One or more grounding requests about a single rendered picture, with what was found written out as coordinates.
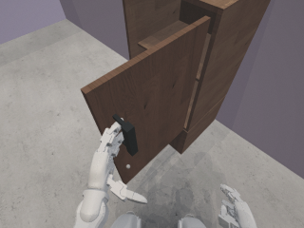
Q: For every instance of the handle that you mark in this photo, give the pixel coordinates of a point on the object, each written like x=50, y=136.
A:
x=129, y=135

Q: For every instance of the right robot shin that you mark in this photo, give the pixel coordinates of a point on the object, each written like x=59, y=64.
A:
x=189, y=216

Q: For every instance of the right robot hand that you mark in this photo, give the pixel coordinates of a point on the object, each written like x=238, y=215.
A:
x=240, y=214

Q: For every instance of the robot left thigh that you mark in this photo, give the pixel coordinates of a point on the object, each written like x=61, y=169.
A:
x=127, y=221

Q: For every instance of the cupboard door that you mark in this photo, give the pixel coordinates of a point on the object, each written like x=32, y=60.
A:
x=152, y=91

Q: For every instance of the robot left forearm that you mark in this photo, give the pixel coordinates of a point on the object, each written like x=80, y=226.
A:
x=92, y=212

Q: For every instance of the left robot hand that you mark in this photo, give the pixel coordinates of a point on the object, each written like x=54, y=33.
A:
x=102, y=163

